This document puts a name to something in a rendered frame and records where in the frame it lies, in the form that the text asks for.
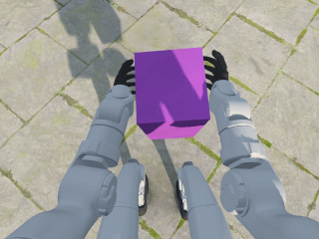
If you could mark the carton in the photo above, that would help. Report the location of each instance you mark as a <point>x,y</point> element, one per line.
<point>171,93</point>

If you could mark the right robot forearm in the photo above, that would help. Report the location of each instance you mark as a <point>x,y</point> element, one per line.
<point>240,147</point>

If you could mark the left robot upper arm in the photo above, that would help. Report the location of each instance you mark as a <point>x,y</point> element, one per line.
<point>86,194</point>

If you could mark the robot left hand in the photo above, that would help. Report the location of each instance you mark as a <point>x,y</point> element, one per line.
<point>122,77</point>

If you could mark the robot right foot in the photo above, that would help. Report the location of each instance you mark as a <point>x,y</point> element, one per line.
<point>183,213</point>

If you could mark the left robot forearm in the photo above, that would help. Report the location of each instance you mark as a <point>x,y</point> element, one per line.
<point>101,149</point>

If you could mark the robot right hand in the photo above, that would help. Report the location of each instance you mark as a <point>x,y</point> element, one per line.
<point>219,70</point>

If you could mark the robot foot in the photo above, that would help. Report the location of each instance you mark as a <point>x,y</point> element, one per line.
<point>143,208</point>
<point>183,213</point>

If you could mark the right robot upper arm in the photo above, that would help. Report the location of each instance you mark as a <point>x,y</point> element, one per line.
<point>256,197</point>

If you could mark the robot left foot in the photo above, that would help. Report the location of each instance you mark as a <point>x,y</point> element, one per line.
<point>143,208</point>

